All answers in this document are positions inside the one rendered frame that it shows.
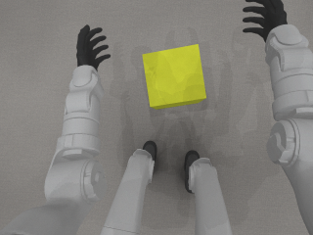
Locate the left robot forearm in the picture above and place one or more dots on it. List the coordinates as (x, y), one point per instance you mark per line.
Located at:
(80, 134)

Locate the right robot forearm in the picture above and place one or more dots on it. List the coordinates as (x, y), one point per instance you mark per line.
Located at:
(291, 72)

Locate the robot right hand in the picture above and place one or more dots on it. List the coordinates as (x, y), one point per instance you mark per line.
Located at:
(273, 13)

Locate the robot right upper arm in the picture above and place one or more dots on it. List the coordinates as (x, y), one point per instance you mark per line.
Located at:
(290, 145)

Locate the robot right shin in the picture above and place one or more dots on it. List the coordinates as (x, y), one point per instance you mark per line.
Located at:
(204, 161)

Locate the robot right thigh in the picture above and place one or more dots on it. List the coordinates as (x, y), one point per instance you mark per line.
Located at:
(211, 216)

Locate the robot left upper arm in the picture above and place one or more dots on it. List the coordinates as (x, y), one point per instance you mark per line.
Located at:
(71, 188)

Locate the robot left hand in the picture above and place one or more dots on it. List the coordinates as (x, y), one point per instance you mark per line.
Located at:
(86, 55)

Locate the carton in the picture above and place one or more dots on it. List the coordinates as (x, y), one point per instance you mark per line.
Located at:
(174, 77)

